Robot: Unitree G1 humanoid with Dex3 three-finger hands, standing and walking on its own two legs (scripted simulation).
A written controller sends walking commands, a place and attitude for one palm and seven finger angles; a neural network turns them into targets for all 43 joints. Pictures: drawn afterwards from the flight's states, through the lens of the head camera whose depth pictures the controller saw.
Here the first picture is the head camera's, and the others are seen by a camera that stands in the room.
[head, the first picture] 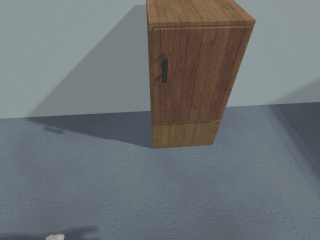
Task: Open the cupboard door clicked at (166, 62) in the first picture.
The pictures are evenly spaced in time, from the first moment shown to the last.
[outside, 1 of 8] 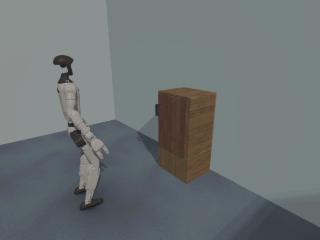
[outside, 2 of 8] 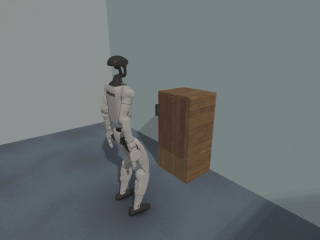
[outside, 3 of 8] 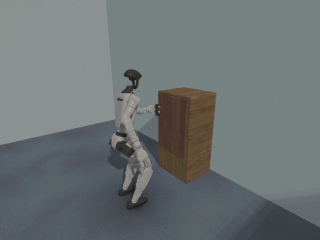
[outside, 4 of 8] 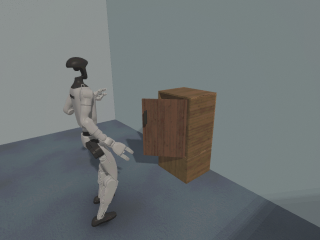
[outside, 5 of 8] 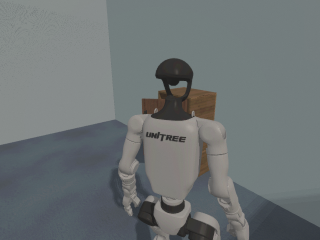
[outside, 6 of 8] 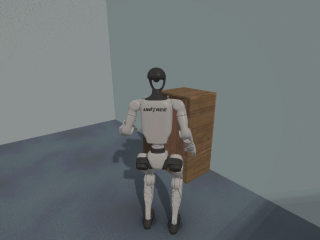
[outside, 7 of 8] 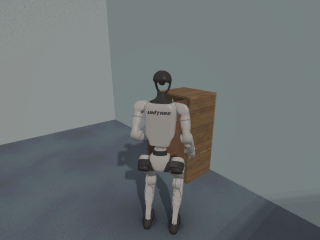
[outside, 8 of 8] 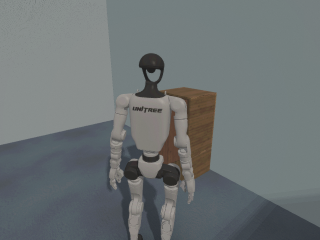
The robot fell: no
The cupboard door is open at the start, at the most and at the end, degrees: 0 86 85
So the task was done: yes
